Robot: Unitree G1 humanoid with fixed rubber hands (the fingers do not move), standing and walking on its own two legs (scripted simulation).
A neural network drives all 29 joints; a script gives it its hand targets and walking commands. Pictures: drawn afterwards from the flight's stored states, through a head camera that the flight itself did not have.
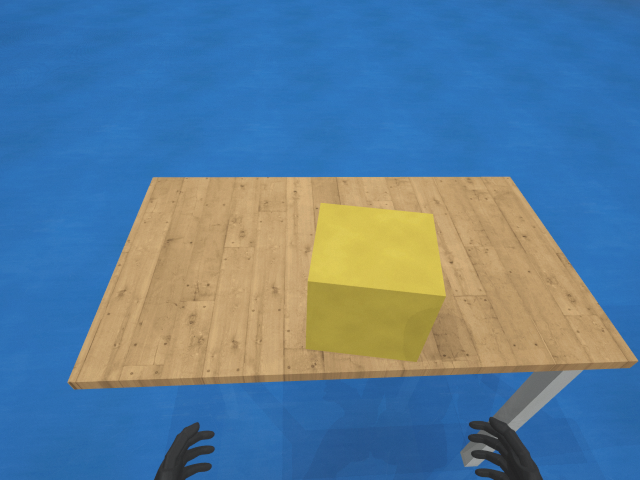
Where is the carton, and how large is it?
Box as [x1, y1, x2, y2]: [306, 203, 445, 361]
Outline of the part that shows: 321,203 308,276 306,348 416,361 445,296 432,214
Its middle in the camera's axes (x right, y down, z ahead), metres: +0.08 +0.07 +0.62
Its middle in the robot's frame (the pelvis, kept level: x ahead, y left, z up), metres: +0.43 -0.04 -0.01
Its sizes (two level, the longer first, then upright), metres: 0.180 0.164 0.174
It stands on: a table, 0.69 m high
